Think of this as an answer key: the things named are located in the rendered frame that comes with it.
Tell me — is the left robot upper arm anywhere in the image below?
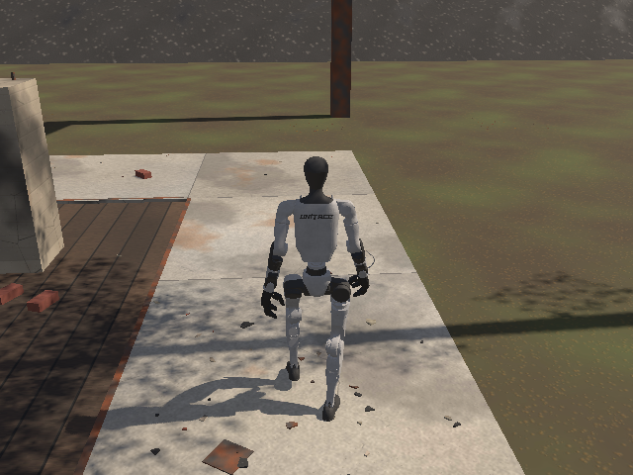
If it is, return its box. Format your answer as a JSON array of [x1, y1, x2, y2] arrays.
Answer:
[[273, 200, 296, 256]]

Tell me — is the left robot hand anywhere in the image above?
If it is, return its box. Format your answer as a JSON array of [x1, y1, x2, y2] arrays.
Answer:
[[261, 290, 285, 319]]

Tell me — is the left robot forearm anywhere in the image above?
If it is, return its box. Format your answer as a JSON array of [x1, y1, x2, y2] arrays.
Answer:
[[263, 241, 283, 293]]

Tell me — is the right robot upper arm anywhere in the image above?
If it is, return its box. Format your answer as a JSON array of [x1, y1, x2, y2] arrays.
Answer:
[[336, 199, 362, 253]]

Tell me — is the right robot forearm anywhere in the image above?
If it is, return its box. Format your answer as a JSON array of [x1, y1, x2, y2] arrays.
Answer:
[[351, 238, 369, 278]]

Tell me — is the right robot thigh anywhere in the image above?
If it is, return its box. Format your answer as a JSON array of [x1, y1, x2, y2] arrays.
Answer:
[[325, 277, 351, 357]]

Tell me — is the right robot hand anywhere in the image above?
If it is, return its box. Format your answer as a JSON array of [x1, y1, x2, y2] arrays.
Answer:
[[348, 274, 370, 297]]

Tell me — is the right robot foot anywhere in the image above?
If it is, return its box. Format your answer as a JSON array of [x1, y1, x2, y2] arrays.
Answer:
[[322, 394, 340, 422]]

